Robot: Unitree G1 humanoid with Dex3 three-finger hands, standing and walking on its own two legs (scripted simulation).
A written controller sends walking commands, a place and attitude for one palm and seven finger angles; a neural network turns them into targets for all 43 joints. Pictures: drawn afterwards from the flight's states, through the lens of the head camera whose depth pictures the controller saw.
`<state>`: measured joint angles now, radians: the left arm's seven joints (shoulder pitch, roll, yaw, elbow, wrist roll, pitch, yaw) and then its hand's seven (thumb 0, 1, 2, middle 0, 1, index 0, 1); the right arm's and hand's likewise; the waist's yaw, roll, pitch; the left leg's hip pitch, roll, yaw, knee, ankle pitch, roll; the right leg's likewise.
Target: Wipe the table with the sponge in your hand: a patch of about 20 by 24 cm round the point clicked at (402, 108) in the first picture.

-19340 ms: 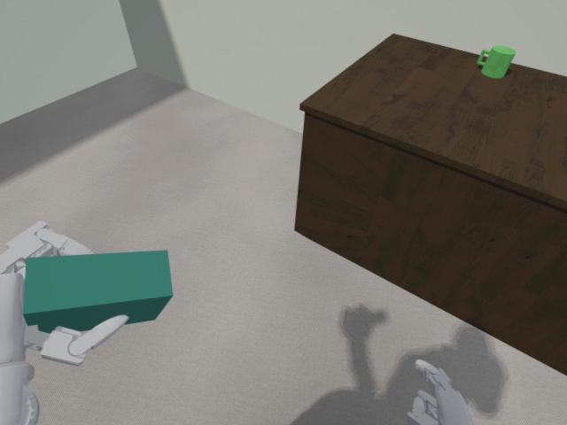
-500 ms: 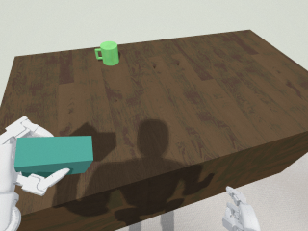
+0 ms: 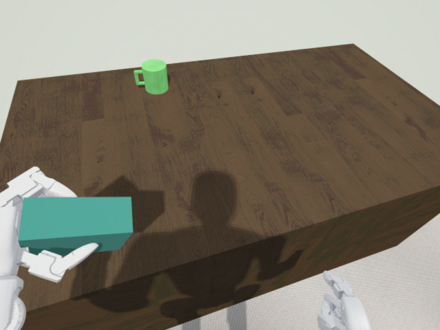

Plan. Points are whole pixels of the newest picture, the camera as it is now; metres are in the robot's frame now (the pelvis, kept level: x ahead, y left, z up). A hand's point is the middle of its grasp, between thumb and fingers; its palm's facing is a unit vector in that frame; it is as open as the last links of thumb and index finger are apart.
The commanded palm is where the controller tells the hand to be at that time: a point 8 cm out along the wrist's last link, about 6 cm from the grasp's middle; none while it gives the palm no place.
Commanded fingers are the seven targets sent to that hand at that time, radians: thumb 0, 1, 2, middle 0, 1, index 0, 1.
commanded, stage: look again from close up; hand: left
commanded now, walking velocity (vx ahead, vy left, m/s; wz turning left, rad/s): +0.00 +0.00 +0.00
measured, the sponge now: (95, 226) +0.23 +0.21 +0.12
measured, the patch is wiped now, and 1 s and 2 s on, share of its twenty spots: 0.00 0.00 0.00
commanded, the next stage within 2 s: come to a stop and stand still in 0.04 s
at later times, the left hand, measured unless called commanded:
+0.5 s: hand (27, 192) +0.24 +0.28 +0.18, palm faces +0.44 -0.81 -0.39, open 9.6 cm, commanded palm +0.15 +0.29 +0.17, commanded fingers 0.00 0.10 1.30 -1.20 -1.60 -1.20 -1.60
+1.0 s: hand (45, 207) +0.23 +0.26 +0.16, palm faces +0.34 -0.86 -0.38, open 9.6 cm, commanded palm +0.17 +0.30 +0.17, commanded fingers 0.00 0.10 1.30 -1.20 -1.60 -1.20 -1.60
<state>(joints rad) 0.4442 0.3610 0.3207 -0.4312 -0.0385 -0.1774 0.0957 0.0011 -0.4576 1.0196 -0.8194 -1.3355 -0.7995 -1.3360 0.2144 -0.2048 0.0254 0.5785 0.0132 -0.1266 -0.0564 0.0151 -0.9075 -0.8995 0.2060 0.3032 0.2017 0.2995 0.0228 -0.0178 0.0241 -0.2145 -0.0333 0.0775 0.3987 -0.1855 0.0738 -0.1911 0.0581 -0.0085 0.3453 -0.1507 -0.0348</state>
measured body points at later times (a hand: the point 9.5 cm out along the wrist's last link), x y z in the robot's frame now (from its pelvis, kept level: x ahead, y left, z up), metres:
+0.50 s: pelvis -0.01 +0.01 -0.01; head +0.03 +0.02 +0.44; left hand +0.21 +0.32 +0.20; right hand +0.18 -0.21 -0.08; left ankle +0.02 +0.07 -0.74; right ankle +0.02 -0.10 -0.74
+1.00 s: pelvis +0.01 +0.02 +0.00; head +0.04 +0.05 +0.44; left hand +0.21 +0.31 +0.18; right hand +0.21 -0.19 -0.06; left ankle +0.02 +0.07 -0.74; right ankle +0.02 -0.10 -0.74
